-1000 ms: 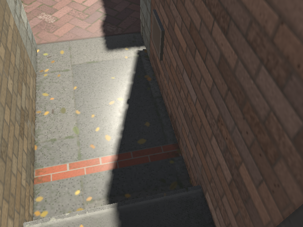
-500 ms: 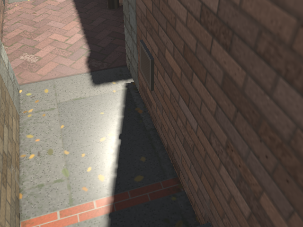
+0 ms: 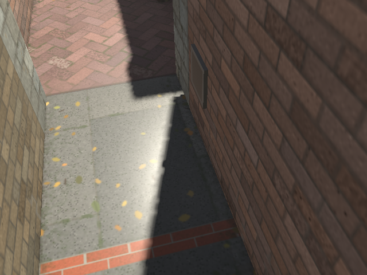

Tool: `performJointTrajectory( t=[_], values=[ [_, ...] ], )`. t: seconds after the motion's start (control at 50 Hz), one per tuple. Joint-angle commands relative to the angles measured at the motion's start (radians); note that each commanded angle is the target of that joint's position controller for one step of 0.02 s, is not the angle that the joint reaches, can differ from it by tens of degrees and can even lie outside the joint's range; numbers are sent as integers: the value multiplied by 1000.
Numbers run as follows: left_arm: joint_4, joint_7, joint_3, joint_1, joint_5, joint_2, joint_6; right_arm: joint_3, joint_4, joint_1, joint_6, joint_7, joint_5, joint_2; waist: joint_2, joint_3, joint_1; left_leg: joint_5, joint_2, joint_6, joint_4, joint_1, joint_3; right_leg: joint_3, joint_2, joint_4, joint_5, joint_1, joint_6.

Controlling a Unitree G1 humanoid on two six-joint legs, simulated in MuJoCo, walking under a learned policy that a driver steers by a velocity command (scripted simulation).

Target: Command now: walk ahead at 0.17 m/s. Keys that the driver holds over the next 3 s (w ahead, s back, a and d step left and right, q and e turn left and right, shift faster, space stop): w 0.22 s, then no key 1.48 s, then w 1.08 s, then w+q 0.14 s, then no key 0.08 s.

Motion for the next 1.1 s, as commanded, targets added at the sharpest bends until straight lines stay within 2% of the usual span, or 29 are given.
performJointTrajectory(
  t=[0.02, 0.14, 0.16, 0.2, 0.24, 0.26, 0.32, 0.34, 0.36, 0.38, 0.4, 0.42, 0.44, 0.48, 0.52, 0.54, 0.56, 0.6, 0.66, 0.68, 0.7, 0.72, 0.76, 0.8, 0.86, 0.9, 0.94, 1.02, 1.1],
  values=[
    [-35, 13, 56, 58, -4, 204, -34, -9, -60, 13, -26, -34, 1, -26, -141, 100, 37, -105, -11, -52, 61, -150, 3, 453, -262, -414, -564, -38, -205],
    [-35, 117, 67, 107, 33, 134, -65, 15, -147, -40, -59, -63, -34, -7, -101, 2, 110, -161, 35, 37, 275, -373, -3, 400, -296, -351, -271, 141, -316],
    [5, 161, 107, 159, 3, 231, -24, -5, -185, -132, -32, -33, -36, -27, 0, 80, 98, -79, 0, 55, 224, -390, -9, 398, -303, -387, -36, 171, -273],
    [-19, 184, 118, 108, 7, 247, -8, -6, -171, -36, -13, -13, -29, -4, -69, 7, 60, 55, -22, 53, 212, -265, 17, 270, -247, -323, 137, 152, -229],
    [-2, 171, 113, 81, 7, 196, -3, -21, -153, 38, -2, -10, -31, -33, -156, -50, 28, 142, 10, 61, 307, -243, -2, 233, -267, -202, 321, 163, -224],
    [-67, 124, 82, -31, 90, 105, -68, 10, -147, 160, -47, -8, -63, 35, -178, -60, -5, 169, 46, 86, 322, -97, -14, 135, -219, -55, 147, -32, -190],
    [-117, 31, 119, -307, 136, 224, -97, -30, 17, 668, -82, 3, -60, -13, 118, -59, -301, 355, -34, 76, 40, 482, 53, -39, 37, 698, -40, -619, -179],
    [-134, 8, 100, -170, 71, 69, -113, -36, -69, 570, -111, -6, -44, -163, 230, -90, -141, 954, 265, 296, -60, 465, -470, 97, 135, 928, -307, -714, -135],
    [-188, 29, 100, -172, 23, 79, -114, -55, -101, 441, -124, 20, -59, -214, 56, 4, -70, 1082, 407, 407, -82, 377, -557, 218, 138, 999, -273, -855, -96],
    [-241, 47, 108, -289, 24, 139, -104, -50, -121, 285, -117, 35, -27, -171, 36, 44, -54, 861, 426, 431, -48, 278, -540, 205, 37, 1030, -229, -956, -54],
    [-230, 61, 114, -264, 39, 179, -88, -27, -168, 127, -99, 42, -10, -91, -4, 20, 5, 676, 374, 405, -24, 191, -501, 180, -20, 1012, -132, -984, -31],
    [-117, 151, 81, -95, 45, 120, -24, -19, -170, 87, -73, -20, -39, -34, -22, 50, 81, 617, 293, 259, -92, 65, -384, 145, -58, 591, 25, -677, -2],
    [-86, 177, 75, -63, 29, 116, 25, -5, -169, 69, -58, -36, -62, -1, 36, 104, 85, 721, 216, 216, -117, -157, -272, 24, -36, 498, 165, -433, 15],
    [-81, 171, 79, -103, 13, 149, 51, -1, -138, 72, -69, -50, -14, 7, 26, 134, 99, 408, 115, 204, -47, -285, -184, -5, -7, 326, 492, -270, 25],
    [-64, 137, 50, -153, 17, 78, 47, 2, -112, 105, -77, -46, 29, 19, 27, 85, 67, 165, 30, 158, 18, -333, -50, -94, 29, 107, 857, -18, 7],
    [-104, 37, 14, -147, 142, 59, 8, -13, -235, -15, -96, -32, -46, -59, 44, 136, 36, -8, 23, 40, 153, -435, -17, 77, -68, 106, 868, -17, -4],
    [-87, 19, 43, -87, 148, 118, -10, -32, -262, -70, -106, -24, -52, -130, 42, 65, 77, -10, 39, 52, 188, -390, -42, -10, -17, 135, 776, 18, -9],
    [-73, 34, 58, -104, 117, 167, -31, 5, -258, 17, -108, -31, 0, -25, -1, 65, 19, 149, 72, 34, 333, -235, -90, -28, -60, -69, 611, -15, 20],
    [-30, 55, 76, 36, 60, 176, -39, 3, -192, 177, -61, -7, 0, -84, -96, 63, 20, 377, 57, 18, 662, -124, -159, -78, -68, -374, 652, 141, -21],
    [6, 74, 84, 234, 69, 151, -34, 9, -145, 242, -36, 35, -39, -80, -154, -30, 103, 255, 26, -33, 974, -260, -145, 12, -173, -394, 883, 438, -135],
    [-20, 73, 76, 197, 77, 192, -14, 24, -129, 388, -14, 72, -51, 59, -286, -356, -24, -517, -24, -115, 1408, -557, -51, 281, -376, 136, 1571, 821, -431],
    [-50, 55, 92, 174, 104, 229, -20, 11, -216, 277, -7, 68, -18, -4, -114, -361, 50, -488, 1, -119, 1488, -730, -117, 433, -440, 67, 1561, 783, -485],
    [-133, 60, 53, -93, 45, 190, -73, 15, -355, 30, -21, 39, -6, -31, 128, -157, -20, -241, 108, -95, 1081, -793, -146, 418, -407, -58, 929, 331, -366],
    [-60, 74, -7, -99, 8, 30, -93, 44, -287, 195, -26, 32, -47, 55, 43, -16, -119, -13, 210, -104, 855, -522, -179, 317, -339, -78, 849, -154, -264],
    [-95, 60, 8, -218, -15, 196, -99, 31, -204, 294, 16, 106, -23, 48, 16, -38, -160, 335, 125, -156, 465, 65, 26, 110, -120, -130, 284, -619, -135],
    [-81, 17, 5, -188, -5, 247, -102, -6, -212, 235, -5, 101, -29, -27, -23, -100, -136, 317, 72, -141, 361, 127, 26, 92, -155, -56, 483, -423, -61],
    [-52, 8, 12, -33, -17, 211, -80, -22, -245, 0, -30, 68, -15, -125, 69, -92, 14, 452, 82, -41, 57, 15, -55, 56, -107, -25, 423, -95, 31],
    [-86, 23, 64, -110, 10, 228, -25, -37, -219, -112, -33, 42, 16, -79, 26, 69, 29, 53, 25, -9, -61, -9, -60, -69, -24, -66, -69, -111, 29],
    [-116, 29, 65, -145, -7, 194, -14, -52, -208, -104, -65, 49, 34, -82, 20, 10, 7, 284, 23, 40, -92, 107, -75, -62, -37, -58, 136, -67, 26]
  ],
)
